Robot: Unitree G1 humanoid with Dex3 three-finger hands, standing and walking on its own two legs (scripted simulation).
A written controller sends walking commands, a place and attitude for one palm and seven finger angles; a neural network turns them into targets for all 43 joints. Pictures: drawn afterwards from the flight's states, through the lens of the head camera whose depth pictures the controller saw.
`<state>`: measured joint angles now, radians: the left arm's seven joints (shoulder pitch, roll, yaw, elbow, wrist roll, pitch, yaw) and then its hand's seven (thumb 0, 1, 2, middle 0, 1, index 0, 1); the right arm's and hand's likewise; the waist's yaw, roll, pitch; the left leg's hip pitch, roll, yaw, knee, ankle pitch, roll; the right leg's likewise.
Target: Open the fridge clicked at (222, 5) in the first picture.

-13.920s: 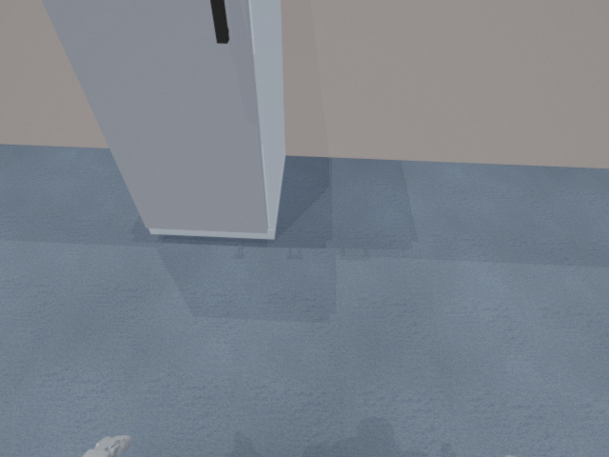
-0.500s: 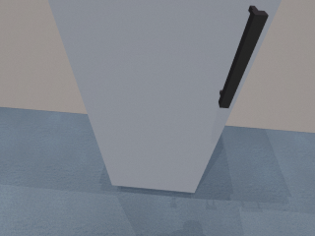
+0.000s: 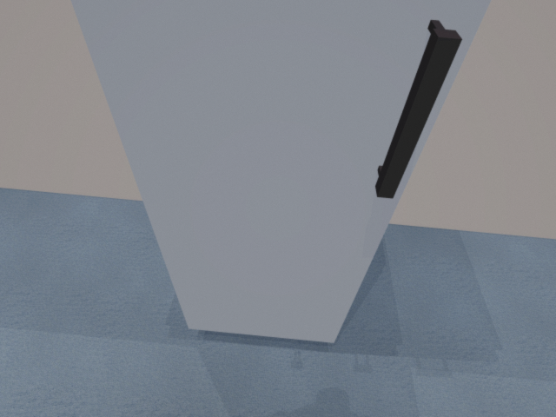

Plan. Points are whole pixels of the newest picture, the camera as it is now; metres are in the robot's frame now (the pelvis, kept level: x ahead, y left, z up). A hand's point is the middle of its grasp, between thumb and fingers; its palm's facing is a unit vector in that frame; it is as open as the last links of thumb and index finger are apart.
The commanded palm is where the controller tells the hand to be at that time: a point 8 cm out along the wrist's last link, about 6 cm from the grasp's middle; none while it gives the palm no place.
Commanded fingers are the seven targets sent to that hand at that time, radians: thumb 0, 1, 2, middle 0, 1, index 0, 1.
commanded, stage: look again from close up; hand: right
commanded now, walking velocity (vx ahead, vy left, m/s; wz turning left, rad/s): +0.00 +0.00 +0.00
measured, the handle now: (406, 119) +0.47 -0.14 +0.22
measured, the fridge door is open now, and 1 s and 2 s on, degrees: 0 0 0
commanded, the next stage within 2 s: raise the hand to about handle height in 0.82 s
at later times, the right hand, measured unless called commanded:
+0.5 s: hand out of the picture +0.00 -0.17 -0.17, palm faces +0.04 +0.98 -0.21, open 7.4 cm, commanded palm none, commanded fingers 0.00 -0.90 -0.90 0.20 0.30 0.20 0.30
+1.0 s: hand out of the picture +0.09 -0.20 -0.13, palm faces +0.20 +0.96 -0.21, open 7.4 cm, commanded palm +0.10 -0.24 -0.06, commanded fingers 0.00 -0.78 -0.85 0.21 0.38 0.21 0.38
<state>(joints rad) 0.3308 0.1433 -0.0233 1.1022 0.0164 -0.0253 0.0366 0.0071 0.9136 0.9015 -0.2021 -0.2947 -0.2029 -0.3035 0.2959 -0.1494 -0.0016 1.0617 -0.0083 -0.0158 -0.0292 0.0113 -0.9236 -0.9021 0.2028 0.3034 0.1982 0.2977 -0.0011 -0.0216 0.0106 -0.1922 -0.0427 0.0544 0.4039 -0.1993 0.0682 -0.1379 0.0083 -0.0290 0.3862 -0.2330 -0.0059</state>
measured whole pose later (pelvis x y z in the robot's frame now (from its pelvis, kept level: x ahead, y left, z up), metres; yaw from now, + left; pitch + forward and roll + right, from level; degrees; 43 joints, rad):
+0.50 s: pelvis +0.00 +0.00 +0.00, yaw +0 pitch -1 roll -1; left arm 0.28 0.17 -0.02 1.11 0.02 -0.03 0.04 0.01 0.91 0.90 -0.20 -0.29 -0.20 -0.30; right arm 0.30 -0.15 0.01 1.08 -0.01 -0.02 -0.03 0.01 -0.91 -0.90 0.20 0.30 0.20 0.30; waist -0.01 -0.01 0.02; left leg -0.18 -0.04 0.06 0.40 -0.20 0.07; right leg -0.13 0.01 -0.03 0.38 -0.23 -0.01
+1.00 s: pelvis +0.00 +0.00 +0.00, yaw +0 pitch -1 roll +0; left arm 0.32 0.22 -0.02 0.98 -0.02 -0.11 0.06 0.01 0.91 0.90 -0.20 -0.29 -0.20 -0.30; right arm 0.40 -0.18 -0.04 0.59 0.10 -0.01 -0.05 0.02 -0.90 -0.90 0.21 0.31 0.20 0.30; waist -0.02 -0.02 0.03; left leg -0.20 -0.05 0.06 0.43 -0.21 0.07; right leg -0.15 0.00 -0.03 0.42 -0.26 -0.01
